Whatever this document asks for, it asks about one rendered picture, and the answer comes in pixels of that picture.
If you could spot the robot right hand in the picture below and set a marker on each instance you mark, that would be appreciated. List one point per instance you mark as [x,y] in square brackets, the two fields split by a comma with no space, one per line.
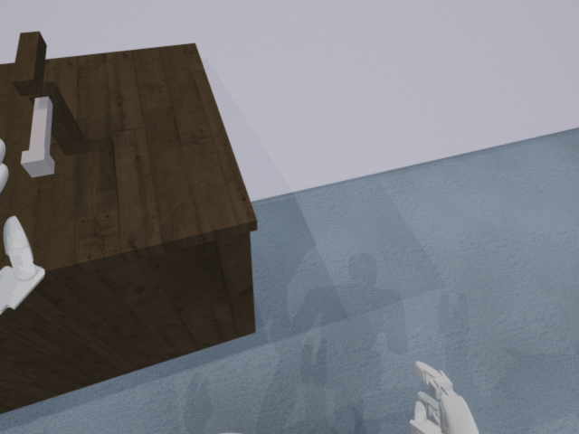
[451,415]

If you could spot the robot left hand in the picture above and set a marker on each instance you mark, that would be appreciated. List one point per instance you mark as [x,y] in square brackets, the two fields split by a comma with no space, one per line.
[17,282]

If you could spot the counter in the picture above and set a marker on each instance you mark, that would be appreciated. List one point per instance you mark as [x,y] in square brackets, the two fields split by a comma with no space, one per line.
[143,230]

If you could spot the tap lever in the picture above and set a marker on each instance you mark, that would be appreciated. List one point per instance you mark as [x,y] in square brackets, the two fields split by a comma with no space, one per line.
[37,160]

